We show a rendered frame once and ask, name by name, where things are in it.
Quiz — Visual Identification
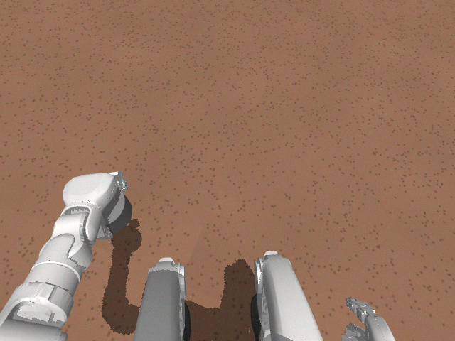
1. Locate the right robot hand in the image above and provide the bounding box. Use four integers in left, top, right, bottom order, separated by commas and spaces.
341, 297, 395, 341

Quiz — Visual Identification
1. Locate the left robot arm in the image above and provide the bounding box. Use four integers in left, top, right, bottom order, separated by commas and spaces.
0, 202, 102, 341

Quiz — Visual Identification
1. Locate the left robot hand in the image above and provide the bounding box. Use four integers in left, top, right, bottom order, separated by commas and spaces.
63, 170, 128, 239

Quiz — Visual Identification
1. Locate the tin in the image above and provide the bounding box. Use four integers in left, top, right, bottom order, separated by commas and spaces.
102, 188, 132, 234

